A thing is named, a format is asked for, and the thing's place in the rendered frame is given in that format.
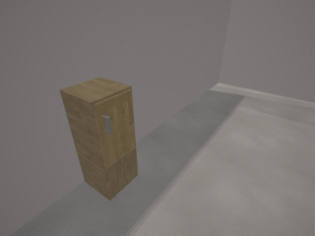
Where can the cupboard door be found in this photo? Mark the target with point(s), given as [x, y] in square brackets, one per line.
[119, 109]

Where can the handle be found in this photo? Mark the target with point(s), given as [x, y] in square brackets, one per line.
[108, 124]

